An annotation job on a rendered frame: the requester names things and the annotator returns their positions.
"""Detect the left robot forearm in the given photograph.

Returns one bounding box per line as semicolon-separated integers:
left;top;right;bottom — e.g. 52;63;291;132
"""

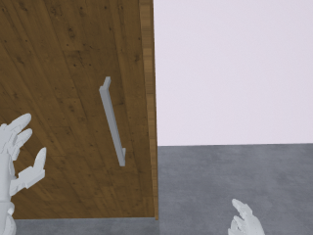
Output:
0;200;17;235

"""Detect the right robot hand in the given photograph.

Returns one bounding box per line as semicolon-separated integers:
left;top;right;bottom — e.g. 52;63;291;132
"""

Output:
228;199;265;235

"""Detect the wardrobe door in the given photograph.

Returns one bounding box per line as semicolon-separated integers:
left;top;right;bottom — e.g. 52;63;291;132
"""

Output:
0;0;155;219

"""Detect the handle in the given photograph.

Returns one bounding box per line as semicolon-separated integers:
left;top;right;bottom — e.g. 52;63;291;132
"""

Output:
99;76;126;166

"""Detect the left robot hand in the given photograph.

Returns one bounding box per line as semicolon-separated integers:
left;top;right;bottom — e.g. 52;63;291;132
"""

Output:
0;113;47;201

